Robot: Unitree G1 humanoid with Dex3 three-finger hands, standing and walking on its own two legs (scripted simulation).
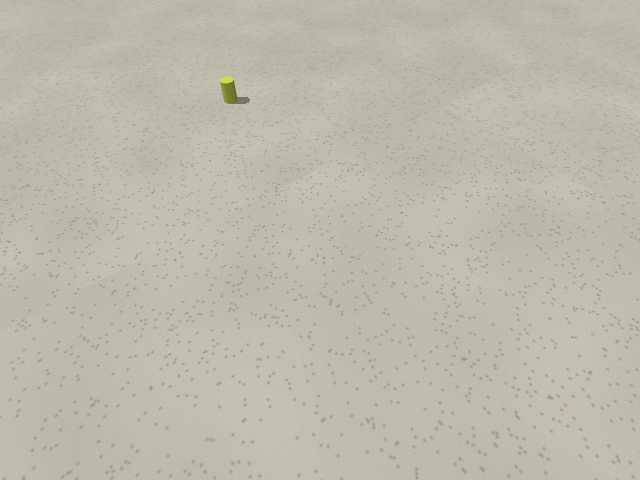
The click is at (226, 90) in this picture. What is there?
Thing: squat round
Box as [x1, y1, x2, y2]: [220, 76, 236, 103]
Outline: 222,77 220,79 220,84 224,101 227,103 232,103 236,101 233,79 229,76
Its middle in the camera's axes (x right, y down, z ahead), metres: -0.53 -0.87 +2.27
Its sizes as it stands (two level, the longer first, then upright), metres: 0.079 0.079 0.127
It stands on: the floor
